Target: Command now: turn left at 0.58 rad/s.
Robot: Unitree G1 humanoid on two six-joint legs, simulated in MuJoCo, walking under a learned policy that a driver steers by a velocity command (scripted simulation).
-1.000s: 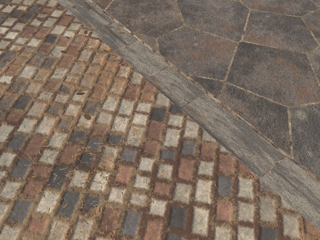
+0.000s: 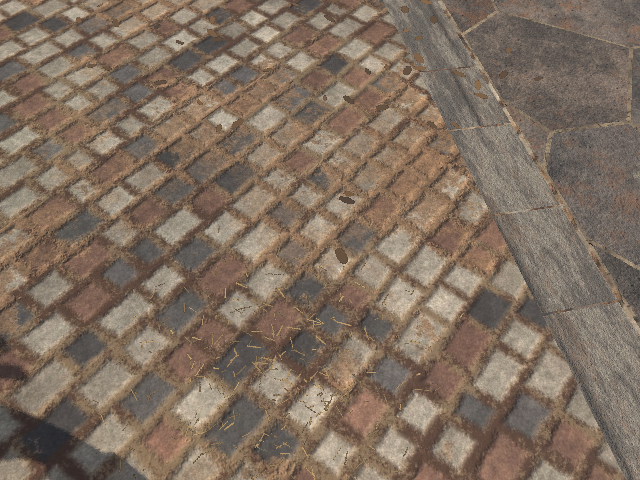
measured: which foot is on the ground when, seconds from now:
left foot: down 0.00-0.16, up 0.18-0.56, down 0.58-1.00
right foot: up 0.00-0.14, down 0.16-0.60, up 0.62-0.98, down 1.00-1.00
